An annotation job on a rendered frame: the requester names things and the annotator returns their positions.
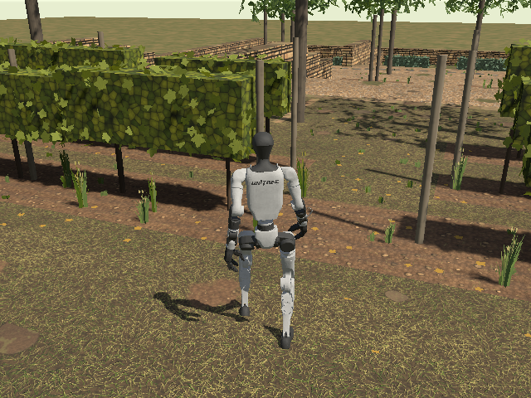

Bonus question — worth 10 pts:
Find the robot right foot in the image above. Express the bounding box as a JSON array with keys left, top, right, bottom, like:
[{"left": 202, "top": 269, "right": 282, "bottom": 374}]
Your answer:
[{"left": 280, "top": 327, "right": 294, "bottom": 349}]

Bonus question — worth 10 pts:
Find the left robot forearm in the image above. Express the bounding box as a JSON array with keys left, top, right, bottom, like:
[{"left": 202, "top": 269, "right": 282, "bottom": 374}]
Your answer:
[{"left": 226, "top": 205, "right": 241, "bottom": 250}]

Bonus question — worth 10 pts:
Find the robot left hand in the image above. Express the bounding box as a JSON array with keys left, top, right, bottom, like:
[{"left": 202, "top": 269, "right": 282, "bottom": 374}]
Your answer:
[{"left": 224, "top": 248, "right": 245, "bottom": 272}]

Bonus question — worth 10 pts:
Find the robot right hand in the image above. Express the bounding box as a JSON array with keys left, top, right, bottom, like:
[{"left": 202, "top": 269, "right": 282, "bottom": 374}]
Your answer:
[{"left": 288, "top": 222, "right": 307, "bottom": 240}]

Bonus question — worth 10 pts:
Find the humanoid robot head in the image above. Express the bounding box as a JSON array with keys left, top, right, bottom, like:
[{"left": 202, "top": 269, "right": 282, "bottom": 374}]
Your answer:
[{"left": 250, "top": 132, "right": 278, "bottom": 172}]

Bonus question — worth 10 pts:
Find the right robot forearm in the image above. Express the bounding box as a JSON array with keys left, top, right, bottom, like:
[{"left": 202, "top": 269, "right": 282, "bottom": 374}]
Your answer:
[{"left": 295, "top": 197, "right": 308, "bottom": 226}]

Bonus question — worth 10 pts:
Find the robot left upper arm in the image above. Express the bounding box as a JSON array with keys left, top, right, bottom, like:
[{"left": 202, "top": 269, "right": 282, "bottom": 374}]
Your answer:
[{"left": 231, "top": 168, "right": 246, "bottom": 217}]

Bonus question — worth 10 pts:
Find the robot right upper arm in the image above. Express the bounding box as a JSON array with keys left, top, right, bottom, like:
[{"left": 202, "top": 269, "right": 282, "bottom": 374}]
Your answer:
[{"left": 281, "top": 167, "right": 304, "bottom": 211}]

